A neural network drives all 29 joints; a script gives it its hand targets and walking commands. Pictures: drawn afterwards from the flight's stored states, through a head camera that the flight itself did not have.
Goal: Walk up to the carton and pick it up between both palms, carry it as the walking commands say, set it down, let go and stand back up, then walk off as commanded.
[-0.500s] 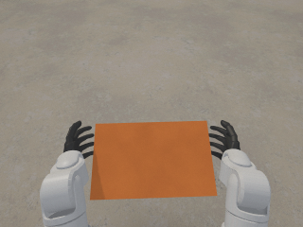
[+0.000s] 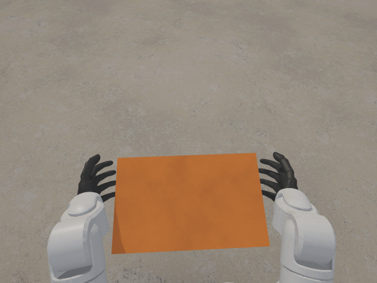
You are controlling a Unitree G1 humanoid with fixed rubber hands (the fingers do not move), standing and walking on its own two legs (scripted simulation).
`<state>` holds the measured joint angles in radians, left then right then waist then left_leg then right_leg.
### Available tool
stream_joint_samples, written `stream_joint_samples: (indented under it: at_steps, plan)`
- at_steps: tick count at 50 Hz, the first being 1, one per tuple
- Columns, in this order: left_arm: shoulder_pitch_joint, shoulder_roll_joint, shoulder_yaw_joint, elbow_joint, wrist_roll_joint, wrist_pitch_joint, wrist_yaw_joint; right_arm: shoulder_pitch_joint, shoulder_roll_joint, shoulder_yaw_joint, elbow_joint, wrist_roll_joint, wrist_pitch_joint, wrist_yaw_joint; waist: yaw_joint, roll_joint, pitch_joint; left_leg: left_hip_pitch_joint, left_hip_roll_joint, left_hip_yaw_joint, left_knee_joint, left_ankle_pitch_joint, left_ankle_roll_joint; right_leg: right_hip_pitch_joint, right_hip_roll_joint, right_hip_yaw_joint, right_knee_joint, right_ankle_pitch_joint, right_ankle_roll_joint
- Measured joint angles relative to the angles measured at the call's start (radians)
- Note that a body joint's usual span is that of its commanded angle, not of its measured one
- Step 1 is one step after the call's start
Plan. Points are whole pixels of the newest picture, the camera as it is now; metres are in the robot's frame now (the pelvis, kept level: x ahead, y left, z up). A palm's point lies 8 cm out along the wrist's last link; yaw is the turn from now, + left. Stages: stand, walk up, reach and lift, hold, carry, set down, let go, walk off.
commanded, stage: carry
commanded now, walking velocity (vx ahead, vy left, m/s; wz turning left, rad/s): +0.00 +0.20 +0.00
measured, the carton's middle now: (188, 202) +0.29 +0.01 +0.00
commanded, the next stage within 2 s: none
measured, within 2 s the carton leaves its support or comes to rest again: neither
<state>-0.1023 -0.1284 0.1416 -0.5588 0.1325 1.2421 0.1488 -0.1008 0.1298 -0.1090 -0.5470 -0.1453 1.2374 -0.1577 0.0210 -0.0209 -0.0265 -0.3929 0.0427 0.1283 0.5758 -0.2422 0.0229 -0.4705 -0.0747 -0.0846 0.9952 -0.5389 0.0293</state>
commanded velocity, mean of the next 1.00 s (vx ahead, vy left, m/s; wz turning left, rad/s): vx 0.00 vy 0.16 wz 0.00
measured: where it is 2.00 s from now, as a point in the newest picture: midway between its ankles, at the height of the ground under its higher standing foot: outside the picture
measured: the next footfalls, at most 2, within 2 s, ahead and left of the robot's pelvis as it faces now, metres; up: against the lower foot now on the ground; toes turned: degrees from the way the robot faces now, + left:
right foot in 0.08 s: +0.03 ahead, -0.09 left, +0.00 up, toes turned -8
left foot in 0.42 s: +0.00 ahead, +0.22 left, +0.00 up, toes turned +8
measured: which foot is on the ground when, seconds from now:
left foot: down 0.00-0.08, up 0.10-0.40, down 0.42-0.74, up 0.76-1.00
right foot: up 0.00-0.06, down 0.08-0.42, up 0.44-0.72, down 0.74-1.00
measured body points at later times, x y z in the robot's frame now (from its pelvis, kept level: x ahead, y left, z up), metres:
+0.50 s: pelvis -0.05 +0.10 +0.00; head -0.04 +0.12 +0.45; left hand +0.20 +0.30 +0.09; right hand +0.22 -0.06 +0.10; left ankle -0.04 +0.21 -0.73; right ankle -0.05 -0.05 -0.69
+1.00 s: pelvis -0.10 +0.19 +0.01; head -0.09 +0.19 +0.46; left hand +0.16 +0.37 +0.11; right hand +0.16 +0.01 +0.11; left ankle -0.10 +0.33 -0.72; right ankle -0.10 +0.04 -0.73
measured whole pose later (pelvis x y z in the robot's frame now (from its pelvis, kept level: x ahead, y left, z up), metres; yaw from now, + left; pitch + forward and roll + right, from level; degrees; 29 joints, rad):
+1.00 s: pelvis -0.10 +0.19 +0.01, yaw +1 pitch +3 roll +1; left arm -0.10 -0.13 0.13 -0.55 0.15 1.23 0.14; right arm -0.11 0.13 -0.11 -0.58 -0.13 1.25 -0.17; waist -0.01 -0.01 -0.05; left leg -0.35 0.05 0.08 0.60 -0.33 -0.04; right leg -0.31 -0.12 -0.09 0.54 -0.27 0.05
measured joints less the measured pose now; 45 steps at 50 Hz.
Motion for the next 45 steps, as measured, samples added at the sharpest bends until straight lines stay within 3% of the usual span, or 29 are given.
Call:
stream_joint_samples:
  at_steps: [4,8,11,17,20,21,23,25,27,30,34,37,40,43,45]
  plan:
    - [-0.014,-0.001,0.002,-0.005,0.0,-0.008,-0.004,0.001,-0.001,0.007,-0.025,-0.007,-0.002,-0.005,0.002,0.008,-0.02,-0.032,-0.025,0.018,0.04,-0.009,0.009,0.1,0.013,-0.027,-0.322,0.152,-0.02]
    - [-0.001,-0.001,-0.012,0.043,0.002,-0.01,-0.014,0.026,-0.002,-0.007,-0.019,-0.004,0.02,-0.009,-0.015,0.052,-0.017,-0.106,-0.039,-0.052,0.309,-0.192,-0.029,0.115,0.008,-0.039,-0.348,0.2,-0.056]
    - [0.021,0.0,-0.002,0.04,0.007,-0.014,-0.022,0.033,-0.003,0.008,-0.02,0.007,0.029,-0.013,-0.029,0.049,-0.008,-0.124,-0.028,-0.073,0.447,-0.172,-0.051,0.153,-0.009,-0.03,-0.434,0.255,-0.039]
    - [0.0,-0.001,-0.003,0.004,0.011,-0.02,-0.013,-0.007,-0.001,0.002,-0.036,0.01,0.017,-0.017,-0.033,0.012,-0.016,-0.038,-0.003,-0.07,0.229,-0.198,-0.068,0.14,-0.066,-0.013,-0.504,0.325,0.005]
    - [-0.01,-0.002,-0.01,0.001,0.017,-0.011,-0.005,-0.023,0.0,-0.01,-0.025,0.008,0.016,-0.012,-0.028,0.004,-0.025,0.068,0.003,-0.038,-0.018,-0.128,-0.061,0.105,-0.087,-0.004,-0.46,0.318,0.036]
    - [-0.015,-0.001,-0.009,0.002,0.019,-0.008,-0.002,-0.027,0.001,-0.011,-0.018,0.007,0.014,-0.01,-0.028,0.001,-0.027,0.087,0.001,-0.03,-0.078,-0.037,-0.054,0.087,-0.094,-0.001,-0.425,0.305,0.043]
    - [-0.011,0.0,0.003,0.017,0.024,-0.001,0.001,-0.021,0.001,0.0,0.015,0.006,0.008,-0.006,-0.019,-0.017,-0.02,0.063,-0.009,-0.021,-0.038,0.003,-0.029,0.036,-0.087,0.024,-0.294,0.143,0.029]
    - [0.0,0.0,0.004,0.023,0.02,0.009,0.002,-0.008,0.0,0.003,0.029,0.004,0.009,0.0,-0.008,-0.011,-0.011,0.055,-0.001,-0.019,-0.023,-0.017,-0.006,-0.023,-0.043,0.038,-0.089,0.033,0.014]
    - [0.004,0.0,-0.005,0.018,0.011,0.011,0.004,0.004,-0.001,-0.005,0.022,0.002,0.003,0.006,0.0,-0.009,-0.008,0.053,-0.004,-0.018,-0.035,-0.014,0.008,-0.058,-0.012,0.03,0.059,0.038,0.008]
    - [0.001,0.0,-0.015,0.01,0.005,0.002,0.007,0.009,-0.001,-0.013,0.007,0.002,-0.007,0.009,0.001,-0.005,-0.019,0.043,-0.019,-0.009,-0.052,0.004,0.027,-0.053,0.018,0.011,0.101,0.055,0.008]
    - [-0.012,-0.001,-0.01,0.008,0.009,-0.005,0.005,0.005,0.0,-0.003,-0.012,-0.001,-0.003,0.001,-0.013,0.013,-0.048,0.01,-0.043,0.012,-0.038,0.007,0.046,0.041,0.041,-0.008,-0.115,0.053,-0.005]
    - [-0.02,-0.002,-0.002,0.022,0.011,-0.006,-0.002,0.007,-0.002,0.005,-0.019,-0.004,0.006,-0.008,-0.013,0.03,-0.06,-0.021,-0.056,0.035,0.013,-0.012,0.053,0.147,0.035,-0.027,-0.389,0.187,-0.024]
    - [-0.006,-0.001,-0.012,0.057,0.007,-0.007,-0.01,0.031,-0.002,-0.005,-0.018,-0.001,0.025,-0.012,-0.018,0.057,-0.044,-0.069,-0.06,-0.014,0.189,-0.153,-0.001,0.156,0.031,-0.027,-0.396,0.199,-0.052]
    - [0.018,0.0,-0.008,0.052,0.009,-0.012,-0.016,0.036,-0.003,0.005,-0.018,0.007,0.033,-0.015,-0.03,0.05,-0.027,-0.112,-0.051,-0.062,0.383,-0.169,-0.035,0.183,0.008,-0.018,-0.454,0.235,-0.039]
    - [0.021,0.0,-0.003,0.034,0.009,-0.016,-0.015,0.028,-0.003,0.01,-0.022,0.012,0.027,-0.017,-0.033,0.038,-0.019,-0.1,-0.03,-0.074,0.365,-0.159,-0.05,0.19,-0.009,-0.011,-0.487,0.263,-0.025]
